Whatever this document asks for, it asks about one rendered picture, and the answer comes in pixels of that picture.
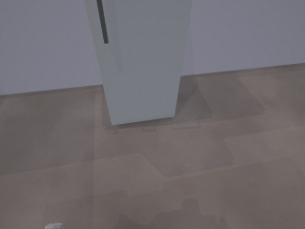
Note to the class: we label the handle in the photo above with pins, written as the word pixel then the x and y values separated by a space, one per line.
pixel 102 21

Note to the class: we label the fridge door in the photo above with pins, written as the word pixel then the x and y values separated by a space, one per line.
pixel 142 62

